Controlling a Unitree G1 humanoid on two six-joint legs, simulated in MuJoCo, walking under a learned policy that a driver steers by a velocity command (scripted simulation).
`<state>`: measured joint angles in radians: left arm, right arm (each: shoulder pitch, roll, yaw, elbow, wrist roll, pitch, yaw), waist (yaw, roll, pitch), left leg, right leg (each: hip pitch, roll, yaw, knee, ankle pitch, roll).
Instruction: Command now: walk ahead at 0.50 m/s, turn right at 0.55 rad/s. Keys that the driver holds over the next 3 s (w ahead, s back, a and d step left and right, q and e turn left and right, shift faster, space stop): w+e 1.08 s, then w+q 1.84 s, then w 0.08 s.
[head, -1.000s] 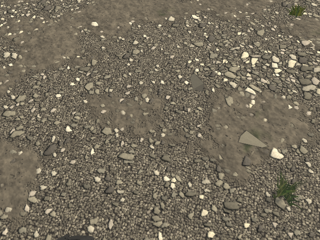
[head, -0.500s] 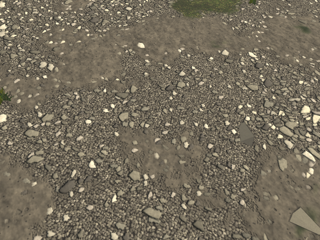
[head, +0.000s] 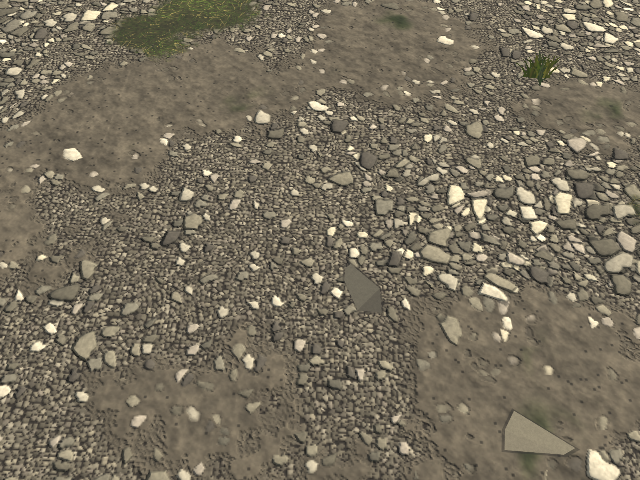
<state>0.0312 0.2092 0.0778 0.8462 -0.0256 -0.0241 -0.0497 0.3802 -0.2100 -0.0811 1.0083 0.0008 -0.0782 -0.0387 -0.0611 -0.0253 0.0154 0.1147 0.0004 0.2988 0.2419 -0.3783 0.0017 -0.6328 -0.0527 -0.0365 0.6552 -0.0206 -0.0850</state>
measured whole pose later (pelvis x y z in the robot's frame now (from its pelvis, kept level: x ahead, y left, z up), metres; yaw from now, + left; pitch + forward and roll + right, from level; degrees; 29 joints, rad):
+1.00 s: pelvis +0.52 -0.10 +0.01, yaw -36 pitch +2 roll +2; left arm 0.09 0.26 0.07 0.67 -0.02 -0.02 -0.04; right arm 0.30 -0.29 -0.09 0.89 0.01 -0.08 0.00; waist -0.09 -0.03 0.03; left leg 0.06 0.01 0.24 0.24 -0.32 -0.02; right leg -0.63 -0.09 0.00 0.67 -0.05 -0.04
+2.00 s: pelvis +0.99 -0.43 +0.01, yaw -17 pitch +3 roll +0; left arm 0.06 0.28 0.04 0.69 0.00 -0.10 -0.01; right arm 0.31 -0.29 -0.07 0.72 0.02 -0.04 0.00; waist -0.07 -0.02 0.03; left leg -0.16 -0.11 -0.15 0.40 -0.28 0.07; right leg -0.61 -0.06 0.11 0.58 0.00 0.07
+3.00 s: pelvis +1.51 -0.46 +0.01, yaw +18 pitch +2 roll +0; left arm 0.03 0.29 0.03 0.70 0.00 -0.10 -0.02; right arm 0.35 -0.29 -0.07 0.69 0.02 -0.04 -0.01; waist -0.08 -0.04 0.03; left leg -0.12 -0.11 -0.15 0.39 -0.30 0.07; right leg -0.62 -0.05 0.09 0.57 0.06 0.06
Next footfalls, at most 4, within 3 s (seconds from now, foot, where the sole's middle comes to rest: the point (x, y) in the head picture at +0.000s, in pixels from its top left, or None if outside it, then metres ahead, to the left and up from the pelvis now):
0.08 right None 0.21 -0.10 -0.77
0.54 left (294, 461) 0.52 0.04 -0.77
1.08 right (462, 409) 0.62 -0.32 -0.77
1.62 left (439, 268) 1.00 -0.34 -0.77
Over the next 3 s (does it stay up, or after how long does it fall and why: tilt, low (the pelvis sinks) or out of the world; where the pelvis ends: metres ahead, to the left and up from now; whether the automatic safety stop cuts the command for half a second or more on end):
stays up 1.51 -0.46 0.01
